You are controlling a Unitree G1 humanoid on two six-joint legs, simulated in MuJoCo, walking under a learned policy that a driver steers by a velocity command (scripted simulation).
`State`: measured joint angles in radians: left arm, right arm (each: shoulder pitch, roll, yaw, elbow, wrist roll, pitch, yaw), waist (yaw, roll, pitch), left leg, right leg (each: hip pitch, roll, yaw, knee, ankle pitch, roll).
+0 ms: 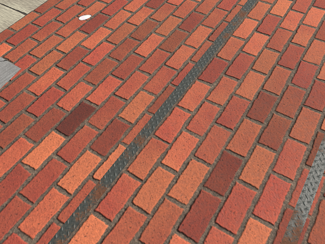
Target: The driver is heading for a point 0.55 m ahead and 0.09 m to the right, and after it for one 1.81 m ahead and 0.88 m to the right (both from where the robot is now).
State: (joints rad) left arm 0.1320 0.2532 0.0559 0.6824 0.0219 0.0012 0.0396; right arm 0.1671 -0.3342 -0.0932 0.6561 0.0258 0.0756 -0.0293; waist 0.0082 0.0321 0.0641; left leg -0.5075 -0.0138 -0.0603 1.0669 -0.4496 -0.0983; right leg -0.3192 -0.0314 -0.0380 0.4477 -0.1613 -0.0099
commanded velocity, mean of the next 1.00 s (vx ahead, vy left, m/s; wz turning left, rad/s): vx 0.19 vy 0.00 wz -0.09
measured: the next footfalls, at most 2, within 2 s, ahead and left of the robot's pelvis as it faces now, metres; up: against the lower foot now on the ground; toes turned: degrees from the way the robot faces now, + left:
left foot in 0.16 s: +0.03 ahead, +0.14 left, +0.00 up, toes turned +3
right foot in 0.52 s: +0.02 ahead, -0.09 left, +0.00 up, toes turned +3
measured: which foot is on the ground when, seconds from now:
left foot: up 0.00-0.14, down 0.16-0.58, up 0.60-0.80, down 0.82-1.00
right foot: down 0.00-0.16, up 0.18-0.50, down 0.52-0.82, up 0.84-1.00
